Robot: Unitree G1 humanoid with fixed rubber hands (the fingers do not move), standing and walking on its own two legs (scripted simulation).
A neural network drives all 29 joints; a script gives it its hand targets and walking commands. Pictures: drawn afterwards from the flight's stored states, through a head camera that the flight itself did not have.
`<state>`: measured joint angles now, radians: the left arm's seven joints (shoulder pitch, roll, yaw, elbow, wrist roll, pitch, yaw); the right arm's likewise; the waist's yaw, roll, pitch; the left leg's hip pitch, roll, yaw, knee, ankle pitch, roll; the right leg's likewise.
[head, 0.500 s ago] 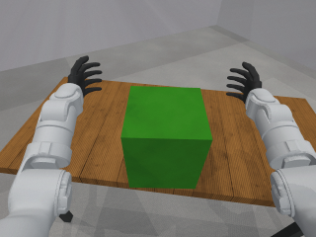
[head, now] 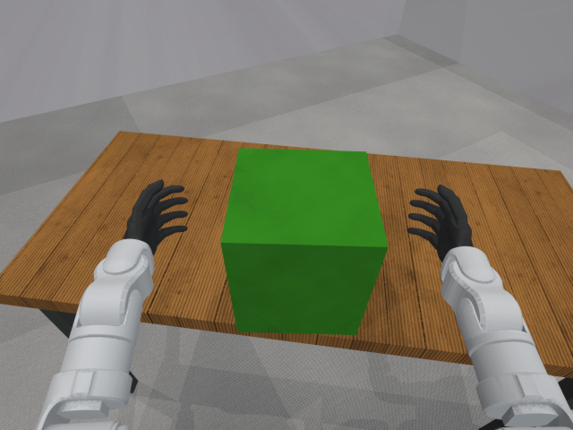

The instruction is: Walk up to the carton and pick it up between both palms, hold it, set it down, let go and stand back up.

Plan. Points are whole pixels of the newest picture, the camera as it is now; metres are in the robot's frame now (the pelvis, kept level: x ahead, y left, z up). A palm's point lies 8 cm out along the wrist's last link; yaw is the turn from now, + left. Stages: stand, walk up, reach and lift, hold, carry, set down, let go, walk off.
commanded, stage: set down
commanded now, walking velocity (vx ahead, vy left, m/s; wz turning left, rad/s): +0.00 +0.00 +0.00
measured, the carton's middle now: (299, 244) +0.42 +0.01 +0.01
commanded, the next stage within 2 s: none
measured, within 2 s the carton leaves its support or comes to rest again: neither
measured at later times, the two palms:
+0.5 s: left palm (138, 332) +0.25 +0.23 +0.02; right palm (455, 345) +0.24 -0.20 +0.02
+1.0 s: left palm (144, 384) +0.20 +0.22 -0.04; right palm (455, 400) +0.19 -0.20 -0.04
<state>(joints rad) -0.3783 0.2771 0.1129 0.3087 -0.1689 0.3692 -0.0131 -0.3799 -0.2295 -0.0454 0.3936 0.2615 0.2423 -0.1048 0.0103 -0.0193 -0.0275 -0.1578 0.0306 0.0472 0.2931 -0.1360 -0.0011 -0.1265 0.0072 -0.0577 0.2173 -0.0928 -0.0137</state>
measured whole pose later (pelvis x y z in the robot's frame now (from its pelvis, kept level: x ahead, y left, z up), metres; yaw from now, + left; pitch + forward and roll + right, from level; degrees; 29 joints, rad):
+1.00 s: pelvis +0.04 +0.00 +0.00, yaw -2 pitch +0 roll -1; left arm 0.34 0.25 -0.03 0.29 -0.12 -0.05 -0.01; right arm 0.37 -0.14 0.06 0.36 0.16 -0.20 -0.05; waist 0.05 -0.01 -0.03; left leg -0.10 0.05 0.08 0.32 -0.22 -0.02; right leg -0.09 0.02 -0.02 0.26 -0.17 -0.02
